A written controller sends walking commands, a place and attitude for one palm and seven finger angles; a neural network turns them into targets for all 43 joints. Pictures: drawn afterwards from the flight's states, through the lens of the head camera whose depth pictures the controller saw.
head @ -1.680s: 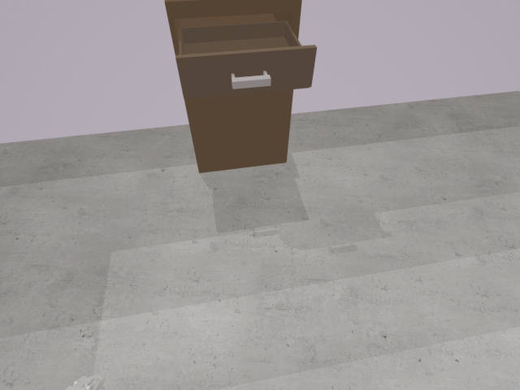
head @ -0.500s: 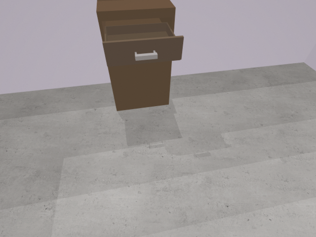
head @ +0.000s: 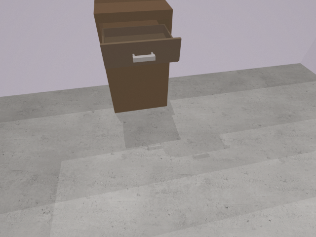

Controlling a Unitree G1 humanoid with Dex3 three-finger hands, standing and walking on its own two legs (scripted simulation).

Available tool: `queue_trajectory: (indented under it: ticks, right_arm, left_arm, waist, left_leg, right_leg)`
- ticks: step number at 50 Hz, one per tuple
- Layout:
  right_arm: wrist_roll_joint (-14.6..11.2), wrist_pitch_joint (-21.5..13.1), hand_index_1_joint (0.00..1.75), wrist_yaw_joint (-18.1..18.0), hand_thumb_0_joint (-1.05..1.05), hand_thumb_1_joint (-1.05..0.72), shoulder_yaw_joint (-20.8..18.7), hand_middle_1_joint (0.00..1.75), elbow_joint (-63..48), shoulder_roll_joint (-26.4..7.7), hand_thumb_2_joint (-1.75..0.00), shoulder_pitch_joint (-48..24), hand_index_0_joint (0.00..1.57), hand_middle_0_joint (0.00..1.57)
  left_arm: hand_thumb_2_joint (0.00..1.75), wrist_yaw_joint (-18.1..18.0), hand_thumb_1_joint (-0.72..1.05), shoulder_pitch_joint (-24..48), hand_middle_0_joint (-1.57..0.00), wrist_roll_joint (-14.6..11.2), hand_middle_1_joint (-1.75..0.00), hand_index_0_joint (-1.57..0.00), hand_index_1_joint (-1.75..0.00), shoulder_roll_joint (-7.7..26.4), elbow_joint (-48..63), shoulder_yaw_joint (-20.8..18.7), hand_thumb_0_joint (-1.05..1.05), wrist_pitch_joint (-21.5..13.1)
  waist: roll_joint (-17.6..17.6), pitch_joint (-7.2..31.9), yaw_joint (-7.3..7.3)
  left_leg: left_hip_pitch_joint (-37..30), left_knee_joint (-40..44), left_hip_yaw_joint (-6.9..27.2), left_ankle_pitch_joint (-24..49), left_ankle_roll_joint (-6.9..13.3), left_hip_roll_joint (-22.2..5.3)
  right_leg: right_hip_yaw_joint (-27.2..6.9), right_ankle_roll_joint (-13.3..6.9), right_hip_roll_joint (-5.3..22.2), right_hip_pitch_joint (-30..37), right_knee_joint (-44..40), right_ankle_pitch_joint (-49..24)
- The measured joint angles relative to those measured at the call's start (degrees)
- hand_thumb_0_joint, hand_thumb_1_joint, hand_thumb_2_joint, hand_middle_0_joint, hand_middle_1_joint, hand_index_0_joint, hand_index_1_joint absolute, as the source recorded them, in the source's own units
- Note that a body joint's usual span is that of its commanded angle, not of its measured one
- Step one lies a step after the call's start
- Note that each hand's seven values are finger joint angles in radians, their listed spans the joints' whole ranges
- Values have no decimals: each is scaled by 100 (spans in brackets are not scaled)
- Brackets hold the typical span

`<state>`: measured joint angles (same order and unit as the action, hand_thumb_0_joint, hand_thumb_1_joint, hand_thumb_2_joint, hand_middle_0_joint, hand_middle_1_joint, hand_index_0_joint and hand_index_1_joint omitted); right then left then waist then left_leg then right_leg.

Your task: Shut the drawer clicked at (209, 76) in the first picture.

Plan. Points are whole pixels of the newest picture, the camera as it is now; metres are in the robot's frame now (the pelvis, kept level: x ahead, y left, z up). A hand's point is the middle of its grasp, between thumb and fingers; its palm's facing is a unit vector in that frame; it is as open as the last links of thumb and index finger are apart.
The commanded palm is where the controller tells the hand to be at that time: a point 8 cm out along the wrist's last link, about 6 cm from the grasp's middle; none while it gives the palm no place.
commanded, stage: walk to a spot facing it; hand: left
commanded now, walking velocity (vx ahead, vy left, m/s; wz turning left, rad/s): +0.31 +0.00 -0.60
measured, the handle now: (143, 56) +1.02 +0.16 -0.06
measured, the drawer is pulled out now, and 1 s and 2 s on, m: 0.29 0.29 0.29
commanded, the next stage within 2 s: turn to face it in 1.30 s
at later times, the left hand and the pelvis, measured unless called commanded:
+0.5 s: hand out of the picture +0.09 +0.15 -0.17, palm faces -0.13 -0.98 -0.16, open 7.3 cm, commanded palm none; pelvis +0.13 -0.02 +0.00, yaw -13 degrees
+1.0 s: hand (142, 137) +0.53 +0.11 -0.16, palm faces -0.48 -0.85 -0.20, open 7.3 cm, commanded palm none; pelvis +0.34 -0.01 +0.00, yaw -30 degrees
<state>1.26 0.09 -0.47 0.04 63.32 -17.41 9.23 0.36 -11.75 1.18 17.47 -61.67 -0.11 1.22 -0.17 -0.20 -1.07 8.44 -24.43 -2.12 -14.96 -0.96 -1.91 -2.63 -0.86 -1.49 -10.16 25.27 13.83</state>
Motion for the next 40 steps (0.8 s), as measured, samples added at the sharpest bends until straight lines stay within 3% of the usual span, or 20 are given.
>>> queue_trajectory:
  ticks: [5,8,10,11,14,17,24,30,32,34,36,38,40]
  right_arm:
    - [8,-61,30,17,1,-90,-94,30,-224,263,-90,415,20,20]
    - [8,-137,30,14,1,-90,-167,30,-264,381,-90,647,20,20]
    - [16,-153,30,8,1,-90,-192,30,-253,401,-90,798,20,20]
    - [-2,-129,30,10,1,-90,-201,30,-228,422,-90,865,20,20]
    - [-10,11,30,27,1,-90,-217,30,-75,470,-90,890,20,20]
    - [18,23,30,49,1,-90,-259,30,-139,512,-90,682,20,20]
    - [-3,-67,30,145,1,-91,-347,30,-717,692,-90,2,20,19]
    - [-33,-201,30,178,1,-91,-299,30,-1002,817,-90,-374,20,19]
    - [3,-352,30,140,1,-90,-239,30,-1118,792,-90,-391,20,20]
    - [34,-445,30,76,1,-90,-209,30,-1147,869,-90,-394,20,20]
    - [43,-441,30,38,0,-90,-179,30,-1108,947,-90,-240,20,20]
    - [40,-433,30,-11,0,-90,-178,30,-987,997,-90,0,20,20]
    - [8,-447,30,-73,0,-91,-242,30,-838,1003,-90,265,20,20]
  left_arm:
    - [90,126,91,-545,-20,24,-30,-20,-30,-249,172,-113,0,61]
    - [90,193,91,-753,-20,31,-30,-20,-30,-435,202,-186,0,77]
    - [90,232,91,-825,-20,44,-30,-20,-30,-552,273,-214,0,-5]
    - [90,224,91,-846,-20,60,-30,-20,-30,-583,314,-227,0,-104]
    - [90,91,91,-933,-20,15,-30,-20,-30,-722,360,-218,0,-334]
    - [90,9,91,-1140,-20,30,-30,-20,-30,-869,316,-178,0,-405]
    - [90,-19,91,-1486,-20,65,-30,-21,-30,-1037,72,-152,0,-417]
    - [90,-56,91,-1502,-20,77,-30,-21,-30,-880,54,-257,0,-377]
    - [90,-40,91,-1573,-20,41,-30,-21,-30,-841,83,-325,0,-350]
    - [90,-12,91,-1380,-20,17,-30,-21,-30,-706,55,-401,0,-244]
    - [90,15,91,-1135,-20,41,-30,-20,-30,-558,90,-469,0,-163]
    - [90,74,91,-879,-19,73,-30,-20,-30,-447,217,-526,1,-118]
    - [90,118,91,-663,-19,91,-30,-20,-30,-389,410,-566,1,-86]
  waist:
    - [46,44,-26]
    - [28,-37,-23]
    - [-76,-126,-2]
    - [-101,-159,1]
    - [-150,-208,-79]
    - [-116,-201,-119]
    - [-8,-135,-110]
    - [122,-185,-285]
    - [70,-147,-297]
    - [201,-239,-239]
    - [308,-247,-211]
    - [335,-209,-179]
    - [338,-143,-166]
  left_leg:
    - [70,-455,-297,-362,15,-94]
    - [-88,-551,-546,-620,-60,-201]
    - [-76,-876,-603,-874,-129,-361]
    - [127,-1439,-587,-1064,-94,-447]
    - [1000,-3443,-219,-1239,-8,-399]
    - [1713,-4096,-202,-778,-52,-375]
    - [2599,-3188,-173,185,-174,-460]
    - [2045,-1503,-208,281,-37,-277]
    - [1571,-915,-202,361,113,-280]
    - [1566,-1356,-379,213,212,-260]
    - [1331,-1341,-578,2,244,-251]
    - [1020,-1026,-724,7,232,-238]
    - [718,-650,-888,45,256,-209]
  right_leg:
    - [-134,-115,-63,-415,971,819]
    - [261,-80,85,-730,1603,1161]
    - [509,-101,115,-659,1239,888]
    - [572,-149,84,-662,1219,540]
    - [626,-278,-48,-478,1194,699]
    - [472,-273,-122,-100,604,566]
    - [-14,-174,-127,573,-416,319]
    - [-337,55,7,992,-319,806]
    - [-400,27,-48,736,581,1261]
    - [-288,-106,-22,7,2498,1521]
    - [-27,-181,65,-758,3956,1233]
    - [263,-187,209,-1382,4559,802]
    - [428,-143,360,-1877,4589,436]
